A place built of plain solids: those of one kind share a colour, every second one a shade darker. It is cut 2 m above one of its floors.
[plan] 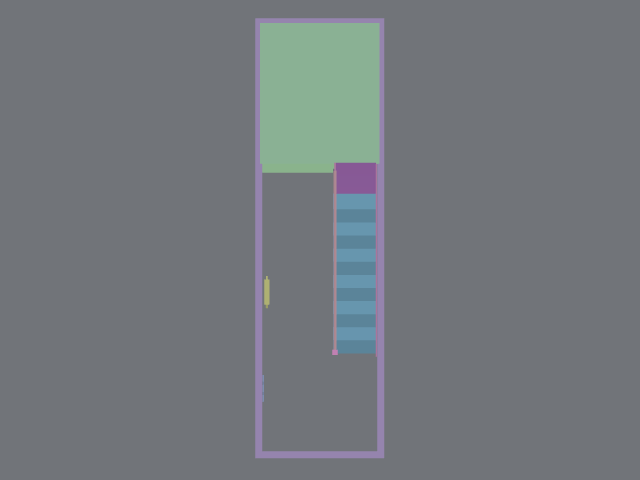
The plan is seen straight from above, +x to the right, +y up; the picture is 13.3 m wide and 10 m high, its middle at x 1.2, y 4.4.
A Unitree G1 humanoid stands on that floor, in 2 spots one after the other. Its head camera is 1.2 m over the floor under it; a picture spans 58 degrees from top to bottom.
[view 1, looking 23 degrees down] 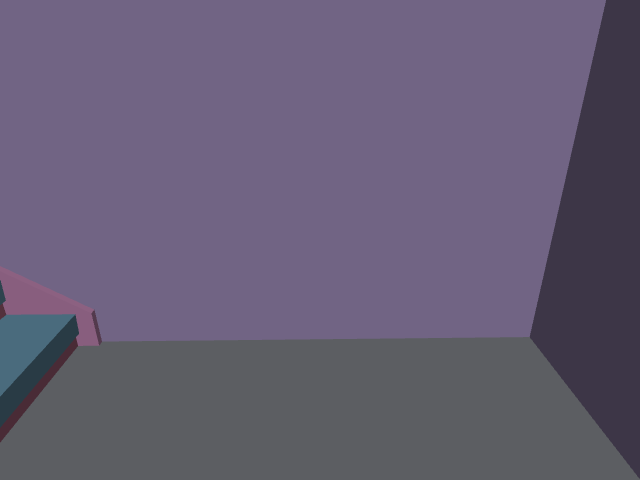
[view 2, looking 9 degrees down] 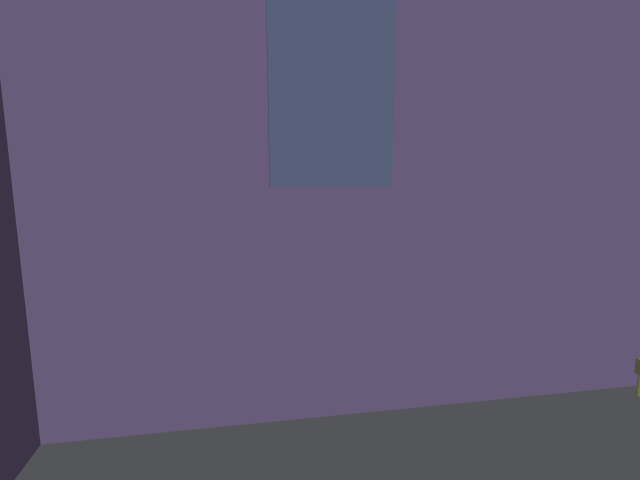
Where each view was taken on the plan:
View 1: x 0.74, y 1.00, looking -1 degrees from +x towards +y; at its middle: wall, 1.80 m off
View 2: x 1.95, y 0.92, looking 170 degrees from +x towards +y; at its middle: wall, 2.00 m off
